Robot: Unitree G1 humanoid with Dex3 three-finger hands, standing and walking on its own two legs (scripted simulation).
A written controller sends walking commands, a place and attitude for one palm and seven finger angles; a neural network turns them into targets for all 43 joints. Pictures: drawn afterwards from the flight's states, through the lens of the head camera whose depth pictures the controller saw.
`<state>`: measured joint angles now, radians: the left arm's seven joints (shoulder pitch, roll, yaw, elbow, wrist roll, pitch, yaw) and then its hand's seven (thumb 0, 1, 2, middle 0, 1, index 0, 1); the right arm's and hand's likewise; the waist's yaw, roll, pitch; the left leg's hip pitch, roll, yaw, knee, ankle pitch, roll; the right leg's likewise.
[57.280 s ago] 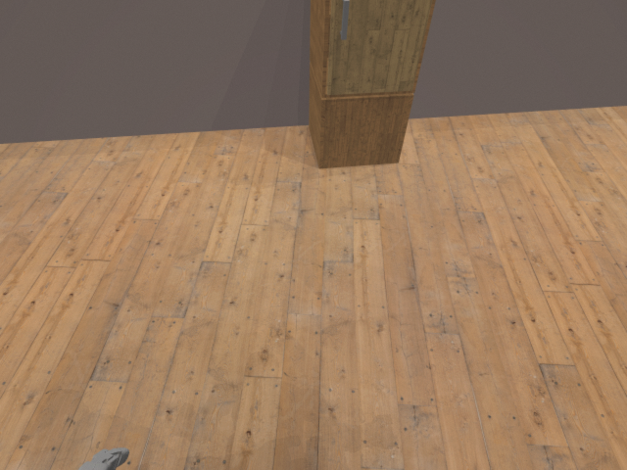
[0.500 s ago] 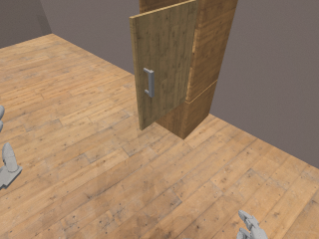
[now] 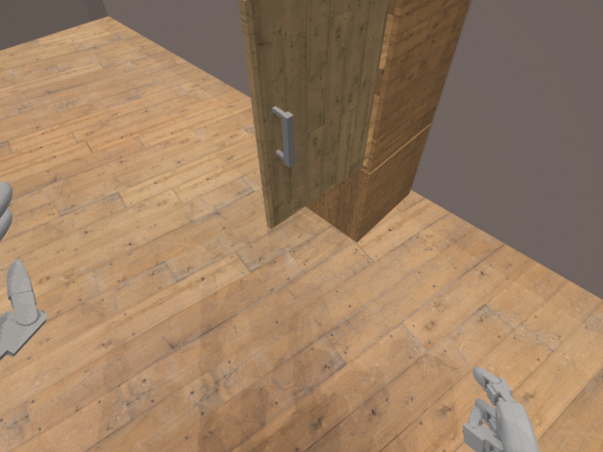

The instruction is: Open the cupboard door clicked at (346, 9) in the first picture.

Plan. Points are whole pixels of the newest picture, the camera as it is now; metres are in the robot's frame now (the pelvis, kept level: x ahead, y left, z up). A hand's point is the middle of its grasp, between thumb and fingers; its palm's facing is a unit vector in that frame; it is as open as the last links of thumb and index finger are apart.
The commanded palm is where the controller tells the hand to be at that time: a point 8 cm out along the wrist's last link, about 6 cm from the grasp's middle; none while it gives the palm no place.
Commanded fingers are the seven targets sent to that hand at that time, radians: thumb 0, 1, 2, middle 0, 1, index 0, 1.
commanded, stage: stop stepping back and stand still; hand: left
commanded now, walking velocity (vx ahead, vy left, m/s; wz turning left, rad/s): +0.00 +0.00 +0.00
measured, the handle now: (283, 137) +0.73 +0.09 -0.03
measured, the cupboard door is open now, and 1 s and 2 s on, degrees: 86 86 86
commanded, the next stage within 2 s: let the arm hang, fingers relaxed in 0.48 s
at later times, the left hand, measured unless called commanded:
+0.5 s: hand (3, 304) +0.21 +0.29 +0.17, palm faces +0.41 -0.78 -0.48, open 7.4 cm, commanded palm +0.16 +0.33 +0.18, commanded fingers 0.00 0.90 0.90 -0.20 -0.30 -0.20 -0.30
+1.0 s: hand out of the picture +0.01 +0.22 -0.17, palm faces +0.01 -0.98 -0.20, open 7.0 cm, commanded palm none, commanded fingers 0.00 0.90 0.90 -0.20 -0.30 -0.20 -0.30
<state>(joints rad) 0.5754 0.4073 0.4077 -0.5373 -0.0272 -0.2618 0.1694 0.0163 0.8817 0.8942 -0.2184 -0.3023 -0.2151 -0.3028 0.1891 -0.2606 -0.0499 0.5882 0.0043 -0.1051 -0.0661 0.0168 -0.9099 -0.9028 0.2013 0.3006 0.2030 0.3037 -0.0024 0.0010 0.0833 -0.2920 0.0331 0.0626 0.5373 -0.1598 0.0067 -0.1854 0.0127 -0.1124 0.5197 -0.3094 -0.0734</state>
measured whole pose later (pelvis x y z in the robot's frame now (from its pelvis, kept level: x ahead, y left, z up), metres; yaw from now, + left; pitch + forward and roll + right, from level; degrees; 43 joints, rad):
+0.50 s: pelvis +0.01 +0.03 +0.01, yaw -2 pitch +0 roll -1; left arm 0.56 0.41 0.42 -0.49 -0.05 -0.19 0.16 0.02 0.88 0.89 -0.22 -0.30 -0.21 -0.30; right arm 0.22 -0.18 0.03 0.61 0.01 -0.08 -0.07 0.02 -0.91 -0.90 0.21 0.30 0.21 0.30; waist 0.01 0.01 0.03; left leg -0.26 0.03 0.09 0.46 -0.20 0.02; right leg -0.16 0.02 -0.08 0.42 -0.26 -0.03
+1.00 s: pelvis +0.00 +0.03 +0.00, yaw +0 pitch -1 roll -1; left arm 0.30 0.21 0.01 0.98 0.01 0.03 0.02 -0.01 0.99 0.89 -0.21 -0.30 -0.21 -0.30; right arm 0.27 -0.20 0.01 1.03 -0.03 0.03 -0.01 0.01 -0.91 -0.90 0.20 0.30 0.20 0.30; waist 0.00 -0.03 0.06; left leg -0.27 0.02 0.06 0.48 -0.18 0.02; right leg -0.17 0.01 -0.11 0.45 -0.27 -0.03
